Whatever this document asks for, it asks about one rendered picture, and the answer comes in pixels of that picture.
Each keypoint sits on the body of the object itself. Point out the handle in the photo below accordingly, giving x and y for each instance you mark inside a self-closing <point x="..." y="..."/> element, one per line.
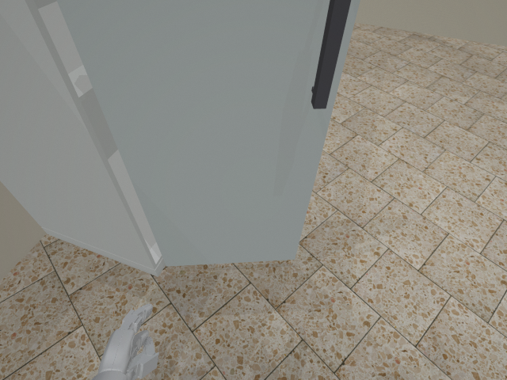
<point x="331" y="43"/>

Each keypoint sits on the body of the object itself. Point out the fridge door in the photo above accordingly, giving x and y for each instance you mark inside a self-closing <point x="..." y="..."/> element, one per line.
<point x="209" y="104"/>

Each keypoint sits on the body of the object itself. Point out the robot left hand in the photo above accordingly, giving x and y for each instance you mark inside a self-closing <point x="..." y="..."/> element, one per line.
<point x="121" y="350"/>

